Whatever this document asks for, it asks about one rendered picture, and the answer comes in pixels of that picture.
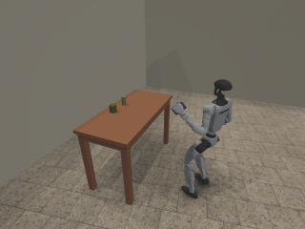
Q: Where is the table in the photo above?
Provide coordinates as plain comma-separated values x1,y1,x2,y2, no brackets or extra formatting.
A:
72,90,173,205

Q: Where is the robot left hand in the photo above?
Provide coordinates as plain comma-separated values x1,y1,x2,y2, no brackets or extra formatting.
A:
170,99,185,115

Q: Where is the robot right upper arm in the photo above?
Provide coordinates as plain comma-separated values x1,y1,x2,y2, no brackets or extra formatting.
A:
224,98,233,123

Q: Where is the robot right shin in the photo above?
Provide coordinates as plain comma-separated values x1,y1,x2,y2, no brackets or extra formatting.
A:
194,153,206,178

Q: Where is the left robot forearm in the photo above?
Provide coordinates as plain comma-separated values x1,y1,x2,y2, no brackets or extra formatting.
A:
180,112,206,135

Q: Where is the sponge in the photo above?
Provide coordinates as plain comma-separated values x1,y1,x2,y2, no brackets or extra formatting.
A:
172,101,187,115

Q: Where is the robot head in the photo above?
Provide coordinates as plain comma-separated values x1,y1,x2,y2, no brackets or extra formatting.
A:
212,79,233,107

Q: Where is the robot left upper arm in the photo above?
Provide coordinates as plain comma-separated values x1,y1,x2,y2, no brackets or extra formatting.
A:
202,104,214,135

